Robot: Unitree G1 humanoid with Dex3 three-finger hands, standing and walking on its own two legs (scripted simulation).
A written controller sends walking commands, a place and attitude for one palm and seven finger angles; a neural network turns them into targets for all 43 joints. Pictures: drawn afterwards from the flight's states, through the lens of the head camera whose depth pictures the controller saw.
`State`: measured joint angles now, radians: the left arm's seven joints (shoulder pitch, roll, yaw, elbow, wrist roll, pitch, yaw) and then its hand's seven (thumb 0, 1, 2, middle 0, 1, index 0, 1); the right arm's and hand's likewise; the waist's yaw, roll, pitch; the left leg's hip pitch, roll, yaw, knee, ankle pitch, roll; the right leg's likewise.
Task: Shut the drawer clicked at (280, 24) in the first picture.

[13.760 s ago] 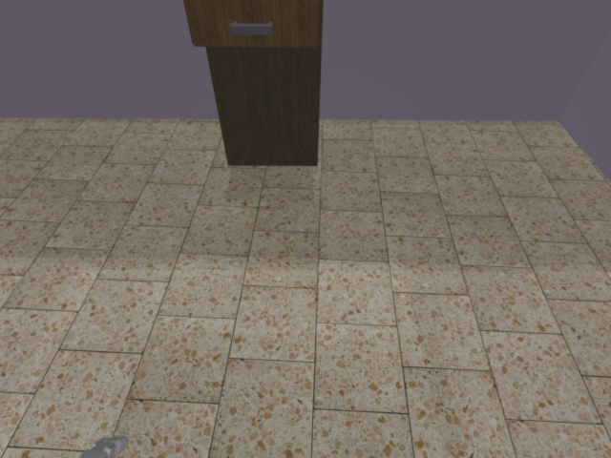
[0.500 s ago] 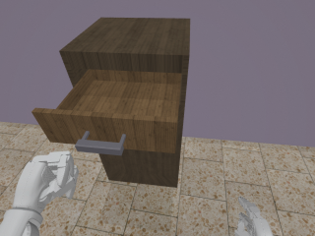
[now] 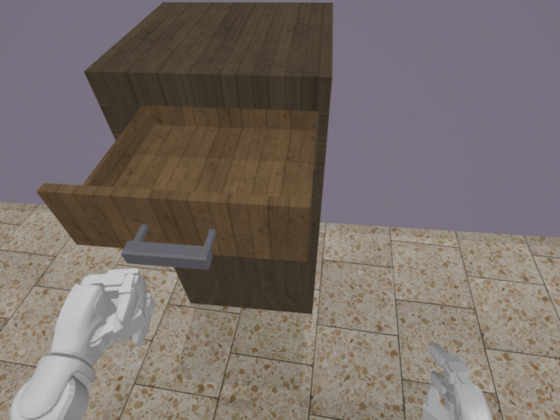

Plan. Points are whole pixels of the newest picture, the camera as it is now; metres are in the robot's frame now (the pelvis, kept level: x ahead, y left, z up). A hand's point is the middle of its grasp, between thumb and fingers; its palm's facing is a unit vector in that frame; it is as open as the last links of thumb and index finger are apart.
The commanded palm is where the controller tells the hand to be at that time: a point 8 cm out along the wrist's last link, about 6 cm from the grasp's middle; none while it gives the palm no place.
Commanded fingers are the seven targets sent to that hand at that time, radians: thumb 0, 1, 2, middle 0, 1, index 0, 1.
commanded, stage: bring the fist close to the handle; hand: left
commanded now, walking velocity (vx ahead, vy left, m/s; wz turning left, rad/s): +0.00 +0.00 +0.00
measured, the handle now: (172, 243) +0.37 +0.21 +0.04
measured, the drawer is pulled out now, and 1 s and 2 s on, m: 0.26 0.26 0.17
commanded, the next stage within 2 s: push the drawer shut in 0.98 s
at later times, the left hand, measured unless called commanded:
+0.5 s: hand (168, 301) +0.26 +0.18 +0.06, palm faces -0.06 -1.00 -0.03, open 3.3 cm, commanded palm +0.24 +0.23 +0.05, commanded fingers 0.00 0.90 0.90 -1.40 -1.60 -1.40 -1.60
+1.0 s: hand (180, 301) +0.27 +0.17 +0.04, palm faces -0.03 -1.00 -0.05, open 3.3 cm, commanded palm +0.25 +0.23 +0.05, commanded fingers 0.00 0.90 0.90 -1.40 -1.60 -1.40 -1.60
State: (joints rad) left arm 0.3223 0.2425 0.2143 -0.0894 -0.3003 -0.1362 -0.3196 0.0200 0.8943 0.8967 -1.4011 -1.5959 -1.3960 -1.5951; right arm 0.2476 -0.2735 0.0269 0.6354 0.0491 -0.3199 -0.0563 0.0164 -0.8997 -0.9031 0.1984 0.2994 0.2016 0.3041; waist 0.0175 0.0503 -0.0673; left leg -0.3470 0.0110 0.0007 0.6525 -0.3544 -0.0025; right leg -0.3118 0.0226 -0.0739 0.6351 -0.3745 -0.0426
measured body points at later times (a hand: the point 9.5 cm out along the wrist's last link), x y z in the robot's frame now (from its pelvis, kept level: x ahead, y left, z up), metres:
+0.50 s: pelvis -0.01 +0.03 -0.02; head +0.02 +0.02 +0.43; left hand +0.26 +0.23 +0.06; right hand +0.15 -0.20 -0.10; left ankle -0.01 +0.12 -0.72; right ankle -0.03 -0.09 -0.72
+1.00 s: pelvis -0.01 +0.01 -0.02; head +0.02 +0.00 +0.43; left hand +0.27 +0.22 +0.05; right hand +0.14 -0.23 -0.11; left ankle -0.01 +0.12 -0.72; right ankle -0.03 -0.09 -0.72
